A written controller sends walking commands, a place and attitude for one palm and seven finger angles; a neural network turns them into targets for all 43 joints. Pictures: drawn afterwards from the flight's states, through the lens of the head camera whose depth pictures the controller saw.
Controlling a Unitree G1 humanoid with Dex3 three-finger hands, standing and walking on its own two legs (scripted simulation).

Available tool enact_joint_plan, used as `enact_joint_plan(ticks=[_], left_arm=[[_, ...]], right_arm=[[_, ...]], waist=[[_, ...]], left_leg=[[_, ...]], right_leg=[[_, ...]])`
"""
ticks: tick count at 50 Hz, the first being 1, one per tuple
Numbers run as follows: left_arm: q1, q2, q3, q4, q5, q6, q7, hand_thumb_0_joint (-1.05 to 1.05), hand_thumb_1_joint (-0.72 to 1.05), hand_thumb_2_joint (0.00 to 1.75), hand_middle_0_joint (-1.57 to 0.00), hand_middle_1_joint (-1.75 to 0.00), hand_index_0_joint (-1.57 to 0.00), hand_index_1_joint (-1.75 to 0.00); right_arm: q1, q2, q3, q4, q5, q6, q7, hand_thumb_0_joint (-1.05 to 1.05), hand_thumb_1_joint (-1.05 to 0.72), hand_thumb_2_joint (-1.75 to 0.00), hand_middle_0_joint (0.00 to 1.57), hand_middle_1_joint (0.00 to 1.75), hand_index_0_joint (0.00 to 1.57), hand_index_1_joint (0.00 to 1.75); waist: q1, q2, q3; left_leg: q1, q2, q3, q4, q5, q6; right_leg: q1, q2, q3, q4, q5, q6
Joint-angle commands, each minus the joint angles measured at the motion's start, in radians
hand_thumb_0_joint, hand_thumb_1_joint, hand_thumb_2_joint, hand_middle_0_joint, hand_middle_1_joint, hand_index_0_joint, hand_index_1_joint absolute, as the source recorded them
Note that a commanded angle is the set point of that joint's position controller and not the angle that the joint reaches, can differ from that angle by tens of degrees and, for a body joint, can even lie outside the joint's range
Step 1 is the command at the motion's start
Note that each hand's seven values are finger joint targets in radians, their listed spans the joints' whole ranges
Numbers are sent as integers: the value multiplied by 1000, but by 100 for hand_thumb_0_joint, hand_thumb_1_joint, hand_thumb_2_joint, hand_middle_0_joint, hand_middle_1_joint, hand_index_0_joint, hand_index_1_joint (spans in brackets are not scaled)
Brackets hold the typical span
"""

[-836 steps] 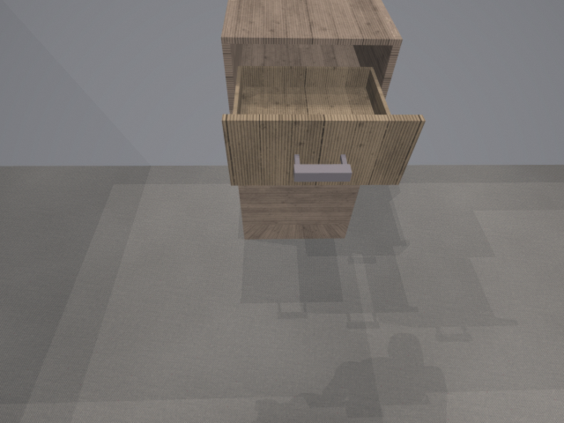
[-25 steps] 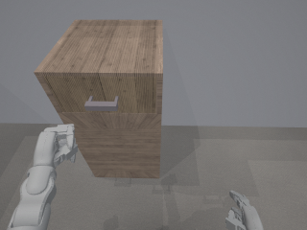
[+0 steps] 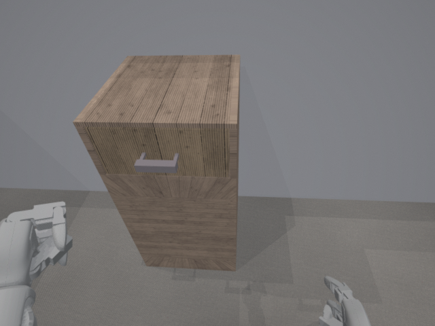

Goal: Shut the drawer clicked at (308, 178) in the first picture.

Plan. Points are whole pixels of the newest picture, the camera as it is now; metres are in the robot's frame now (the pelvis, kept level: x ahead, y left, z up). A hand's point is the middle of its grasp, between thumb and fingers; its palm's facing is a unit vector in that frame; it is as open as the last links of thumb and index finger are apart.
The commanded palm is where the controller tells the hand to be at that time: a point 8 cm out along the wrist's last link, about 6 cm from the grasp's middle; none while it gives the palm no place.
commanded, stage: draw the hand back to the body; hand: left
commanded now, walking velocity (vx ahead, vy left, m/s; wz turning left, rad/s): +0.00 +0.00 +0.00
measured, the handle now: (158, 161) +0.54 +0.23 -0.02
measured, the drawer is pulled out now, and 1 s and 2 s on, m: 0.00 0.00 0.00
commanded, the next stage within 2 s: step back with the hand held close in 0.22 s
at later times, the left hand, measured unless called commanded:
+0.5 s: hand (48, 231) +0.19 +0.25 +0.17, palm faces +0.40 -0.80 -0.44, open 3.3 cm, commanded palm +0.12 +0.28 +0.17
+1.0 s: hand (12, 291) +0.12 +0.27 +0.15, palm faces +0.35 -0.80 -0.48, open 3.3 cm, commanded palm +0.05 +0.31 +0.17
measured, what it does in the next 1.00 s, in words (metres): shifts its weight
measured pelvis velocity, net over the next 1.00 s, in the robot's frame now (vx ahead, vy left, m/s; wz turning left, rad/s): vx -0.08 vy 0.03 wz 0.00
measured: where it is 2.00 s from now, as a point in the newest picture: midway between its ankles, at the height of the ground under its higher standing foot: outside the picture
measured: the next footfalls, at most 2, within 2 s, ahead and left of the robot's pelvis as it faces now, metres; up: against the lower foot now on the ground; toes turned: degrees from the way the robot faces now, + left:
right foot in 1.92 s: -0.29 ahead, -0.08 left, +0.00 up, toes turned +1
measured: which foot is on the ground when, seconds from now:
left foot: down 0.00-1.00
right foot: down 0.00-1.00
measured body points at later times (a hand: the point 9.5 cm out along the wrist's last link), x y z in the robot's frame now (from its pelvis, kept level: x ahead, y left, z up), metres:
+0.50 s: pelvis -0.01 +0.01 +0.00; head -0.01 -0.01 +0.45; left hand +0.16 +0.29 +0.20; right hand +0.18 -0.22 -0.08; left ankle -0.02 +0.12 -0.74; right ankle -0.03 -0.10 -0.74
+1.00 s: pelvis -0.08 +0.03 -0.01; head -0.05 +0.03 +0.44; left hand +0.09 +0.31 +0.18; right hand +0.10 -0.21 -0.09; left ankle -0.02 +0.12 -0.74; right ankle -0.03 -0.10 -0.74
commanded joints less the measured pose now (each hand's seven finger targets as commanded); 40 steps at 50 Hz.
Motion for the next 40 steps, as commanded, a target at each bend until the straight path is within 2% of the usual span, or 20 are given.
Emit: enact_joint_plan(ticks=[1,2,5,7,10,12,17,18,19,20,21,22,24,26,28,29,33,34,36,40], left_arm=[[-22,173,146,-276,-7,-82,14,0,90,90,-140,-160,-140,-160],[-4,179,157,-287,-7,-85,16,0,90,90,-140,-160,-140,-160],[-13,127,117,-210,-4,-82,11,0,90,90,-140,-160,-140,-160],[-34,141,128,-211,-1,-87,14,0,90,90,-140,-160,-140,-160],[-58,153,130,-256,3,-97,18,0,90,90,-140,-160,-140,-160],[-45,159,138,-263,3,-96,22,0,90,90,-140,-160,-140,-160],[-30,158,142,-269,3,-94,24,0,90,90,-140,-160,-140,-160],[-220,329,315,-395,9,-153,32,0,90,90,-140,-160,-140,-160],[-221,331,324,-338,13,-178,30,0,90,90,-140,-160,-140,-160],[-67,228,260,-215,18,-175,21,0,90,90,-140,-160,-140,-160],[21,159,201,-170,21,-165,11,0,90,90,-140,-160,-140,-160],[55,136,177,-178,22,-165,5,0,90,90,-140,-160,-140,-160],[104,134,176,-194,22,-164,3,0,90,90,-140,-160,-140,-160],[134,158,195,-230,26,-162,8,0,90,90,-140,-160,-140,-160],[131,191,217,-282,26,-162,16,0,90,90,-140,-160,-140,-160],[122,216,234,-311,26,-163,21,0,90,90,-140,-160,-140,-160],[132,232,253,-364,27,-169,41,0,90,90,-140,-160,-140,-160],[132,247,264,-381,28,-171,43,0,90,90,-140,-160,-140,-160],[145,224,250,-386,30,-175,46,0,90,90,-140,-160,-140,-160],[158,199,239,-365,35,-182,47,0,90,90,-140,-160,-140,-160]], right_arm=[[-152,-87,-38,-179,7,-77,-12,0,-90,-90,20,30,20,30],[-152,-85,-39,-180,7,-80,-14,0,-90,-90,20,30,20,30],[-145,-86,-43,-164,7,-80,-19,0,-90,-90,20,30,20,30],[-145,-90,-47,-165,6,-80,-23,0,-90,-90,20,30,20,30],[-144,-90,-44,-166,3,-90,-27,0,-90,-90,20,30,20,30],[-145,-86,-42,-167,1,-97,-28,0,-90,-90,20,30,20,30],[-144,-81,-40,-164,2,-105,-26,0,-90,-90,20,30,20,30],[-120,-119,-54,-192,-4,-82,-15,0,-90,-90,20,30,20,30],[-113,-100,-52,-172,-3,-72,-17,0,-90,-90,20,30,20,30],[-108,-98,-58,-155,-8,-59,-14,0,-90,-90,20,30,20,30],[-110,-101,-63,-162,-6,-44,-7,0,-90,-90,20,30,20,30],[-109,-107,-67,-169,-6,-30,-1,0,-90,-90,20,30,20,30],[-123,-112,-77,-181,-8,-10,1,0,-90,-90,20,30,20,30],[-129,-109,-82,-194,-5,12,1,0,-90,-90,20,30,20,30],[-134,-107,-84,-212,-2,25,-5,0,-90,-90,20,30,20,30],[-137,-110,-83,-217,-3,28,-11,0,-90,-90,20,30,20,30],[-126,-103,-83,-230,-3,27,-23,0,-90,-90,20,30,20,30],[-126,-109,-85,-230,-4,24,-27,0,-90,-90,20,30,20,30],[-111,-109,-85,-230,-6,16,-24,0,-90,-90,20,30,20,30],[-105,-110,-87,-225,-8,-6,-22,0,-90,-90,20,30,20,30]], waist=[[7,-28,-42],[9,-34,-40],[-8,-57,41],[-5,-78,33],[0,-10,-14],[7,-23,-38],[10,-14,-26],[-30,-34,40],[-36,-50,48],[-41,-102,41],[-44,-76,17],[-45,-64,-18],[-39,-39,-61],[-38,-63,-108],[-38,-79,-127],[-35,-63,-132],[-36,-21,-141],[-32,7,-148],[-36,31,-141],[-39,52,-97]], left_leg=[[27,7,-5,-37,241,26],[19,7,-8,-37,235,25],[7,7,0,-35,182,30],[9,7,-2,-37,163,33],[26,4,-6,-37,175,31],[31,5,-8,-35,199,31],[24,7,-9,-32,236,25],[-55,27,-31,-1,180,42],[-54,21,-41,17,146,33],[-44,25,-39,27,175,34],[-30,33,-33,19,216,36],[-28,45,-33,4,271,39],[-26,57,-32,-11,364,41],[-33,70,-40,-12,425,43],[-50,72,-44,-9,434,40],[-62,71,-51,-15,431,37],[-118,84,-68,-30,397,40],[-122,85,-73,-35,387,41],[-163,96,-87,-50,363,44],[-302,123,-117,-102,177,58]], right_leg=[[-35,-26,23,-64,278,8],[-32,-26,21,-61,270,8],[-89,-27,28,-88,212,12],[-92,-28,29,-88,183,14],[-68,-32,30,-78,193,8],[-51,-33,28,-65,224,8],[-42,-31,27,-54,269,5],[-93,-92,146,-112,360,3],[-104,-125,164,-124,382,-11],[-108,-131,145,-110,415,-11],[-103,-125,130,-90,438,-2],[-75,-115,102,-66,455,10],[-53,-100,76,-38,475,21],[-26,-92,67,-11,491,25],[-21,-90,67,2,498,27],[-20,-87,64,7,484,26],[-7,-69,65,40,434,31],[-12,-64,65,44,419,32],[-3,-52,58,69,376,33],[15,-34,60,119,260,34]])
